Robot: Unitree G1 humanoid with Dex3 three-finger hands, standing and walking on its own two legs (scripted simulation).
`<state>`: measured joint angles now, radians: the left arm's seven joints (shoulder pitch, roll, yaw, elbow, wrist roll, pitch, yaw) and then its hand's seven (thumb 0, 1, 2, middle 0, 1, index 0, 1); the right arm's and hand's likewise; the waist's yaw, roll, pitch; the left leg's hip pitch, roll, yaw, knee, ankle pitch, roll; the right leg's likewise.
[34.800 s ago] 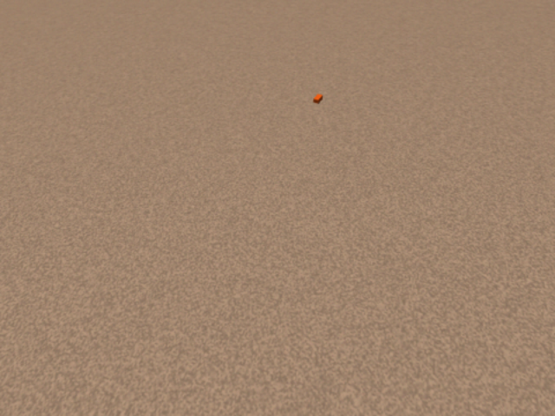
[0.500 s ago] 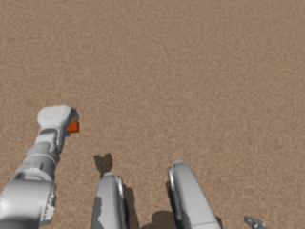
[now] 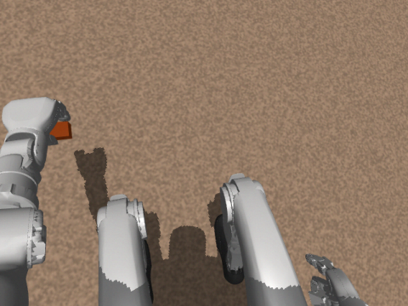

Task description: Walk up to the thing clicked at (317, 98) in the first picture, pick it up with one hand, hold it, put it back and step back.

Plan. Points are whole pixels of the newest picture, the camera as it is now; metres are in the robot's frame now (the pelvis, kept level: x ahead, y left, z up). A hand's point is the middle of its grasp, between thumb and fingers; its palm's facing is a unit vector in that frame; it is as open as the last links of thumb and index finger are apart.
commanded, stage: crouch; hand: left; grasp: from above
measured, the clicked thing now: (53, 131) +0.48 +0.27 -0.20
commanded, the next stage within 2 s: lower in 0.78 s
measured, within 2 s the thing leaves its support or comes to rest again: rests again in 1.88 s
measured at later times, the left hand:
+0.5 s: hand (56, 135) +0.48 +0.27 -0.23, palm faces -0.47 -0.03 -0.88, open 6.3 cm
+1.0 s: hand (58, 136) +0.48 +0.28 -0.27, palm faces -0.48 -0.04 -0.88, open 6.3 cm
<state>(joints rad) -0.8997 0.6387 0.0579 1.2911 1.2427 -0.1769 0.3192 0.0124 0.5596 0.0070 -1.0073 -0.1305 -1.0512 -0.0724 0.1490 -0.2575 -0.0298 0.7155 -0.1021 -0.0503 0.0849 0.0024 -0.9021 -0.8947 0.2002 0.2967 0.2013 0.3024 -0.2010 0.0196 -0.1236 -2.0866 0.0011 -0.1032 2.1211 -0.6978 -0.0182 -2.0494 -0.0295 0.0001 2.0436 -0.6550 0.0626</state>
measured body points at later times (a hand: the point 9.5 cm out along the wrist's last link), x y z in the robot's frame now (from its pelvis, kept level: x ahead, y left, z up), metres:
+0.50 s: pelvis -0.01 +0.00 -0.07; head +0.24 +0.06 +0.30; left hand +0.50 +0.27 -0.18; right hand +0.01 -0.28 -0.17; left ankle +0.07 +0.13 -0.39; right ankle +0.09 -0.15 -0.39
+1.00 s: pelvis -0.01 +0.01 -0.09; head +0.25 +0.07 +0.27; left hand +0.51 +0.28 -0.22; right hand +0.01 -0.27 -0.18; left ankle +0.07 +0.13 -0.39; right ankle +0.09 -0.15 -0.39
